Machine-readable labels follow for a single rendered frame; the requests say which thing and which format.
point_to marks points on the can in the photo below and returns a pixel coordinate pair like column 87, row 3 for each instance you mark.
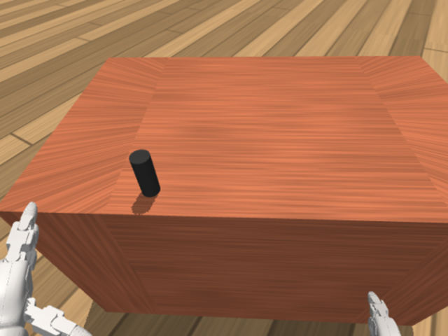
column 144, row 171

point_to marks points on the left robot hand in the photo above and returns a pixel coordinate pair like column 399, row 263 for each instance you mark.
column 17, row 306

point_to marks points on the right robot hand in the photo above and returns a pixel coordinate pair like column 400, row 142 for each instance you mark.
column 379, row 323

